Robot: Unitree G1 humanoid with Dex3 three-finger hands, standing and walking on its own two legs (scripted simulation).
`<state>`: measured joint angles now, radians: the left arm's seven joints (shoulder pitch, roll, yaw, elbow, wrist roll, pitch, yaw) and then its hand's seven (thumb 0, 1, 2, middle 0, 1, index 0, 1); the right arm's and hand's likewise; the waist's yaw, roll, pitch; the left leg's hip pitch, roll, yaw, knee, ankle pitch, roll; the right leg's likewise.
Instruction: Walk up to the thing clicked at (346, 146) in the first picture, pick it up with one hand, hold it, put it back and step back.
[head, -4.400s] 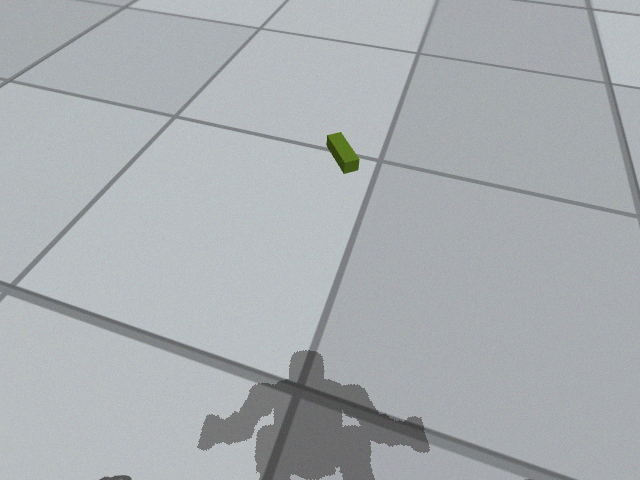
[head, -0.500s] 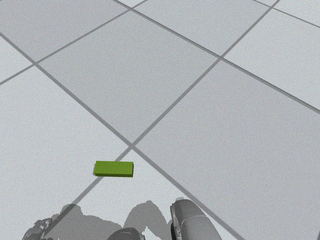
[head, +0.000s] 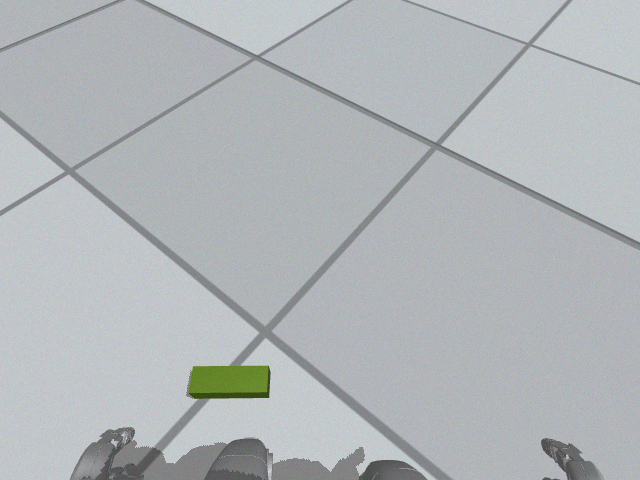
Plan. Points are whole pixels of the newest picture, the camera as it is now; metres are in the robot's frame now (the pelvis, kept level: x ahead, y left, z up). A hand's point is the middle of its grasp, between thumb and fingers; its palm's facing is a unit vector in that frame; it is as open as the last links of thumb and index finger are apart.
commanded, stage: walk up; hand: left
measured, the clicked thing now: (231, 382) +0.39 +0.26 -0.73
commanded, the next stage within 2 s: none
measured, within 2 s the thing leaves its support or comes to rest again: neither
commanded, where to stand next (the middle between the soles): +0.00 -0.06 m, yaw +2 degrees
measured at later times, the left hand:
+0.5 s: hand out of the picture +0.01 +0.18 -0.16, palm faces -0.06 -0.92 -0.39, open 7.4 cm
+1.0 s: hand out of the picture -0.01 +0.20 -0.12, palm faces +0.05 -0.87 -0.50, open 7.4 cm
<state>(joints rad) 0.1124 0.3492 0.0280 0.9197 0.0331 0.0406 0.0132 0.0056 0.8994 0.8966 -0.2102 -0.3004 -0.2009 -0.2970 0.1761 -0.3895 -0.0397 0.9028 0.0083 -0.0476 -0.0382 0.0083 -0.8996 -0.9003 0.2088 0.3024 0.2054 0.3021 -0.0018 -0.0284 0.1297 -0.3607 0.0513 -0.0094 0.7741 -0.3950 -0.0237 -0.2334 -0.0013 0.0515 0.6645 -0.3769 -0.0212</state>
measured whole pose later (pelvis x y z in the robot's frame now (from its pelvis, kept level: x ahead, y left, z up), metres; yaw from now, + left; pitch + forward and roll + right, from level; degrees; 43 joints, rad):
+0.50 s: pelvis -0.04 -0.08 -0.02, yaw -2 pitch -2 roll +2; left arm 0.24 0.34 0.06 0.90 0.04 0.05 -0.02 0.01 0.90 0.90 -0.21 -0.30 -0.20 -0.30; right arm 0.19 -0.46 -0.07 0.91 0.00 0.01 -0.05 0.01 -0.90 -0.90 0.21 0.30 0.20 0.30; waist 0.02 0.02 0.14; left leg -0.52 -0.03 -0.11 1.10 -0.52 0.01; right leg -0.33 -0.02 0.08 0.81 -0.45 0.02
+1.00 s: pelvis -0.08 -0.09 +0.00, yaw +2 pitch -5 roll +0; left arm 0.20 0.38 0.05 0.92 0.04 -0.05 0.04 0.01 0.90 0.90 -0.21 -0.30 -0.20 -0.30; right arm 0.16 -0.40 -0.06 0.90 -0.02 0.06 0.03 0.01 -0.90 -0.90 0.21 0.30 0.20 0.30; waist 0.01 0.07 0.11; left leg -0.39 -0.05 -0.10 0.96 -0.51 0.02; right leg -0.29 -0.02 -0.04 0.68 -0.31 -0.03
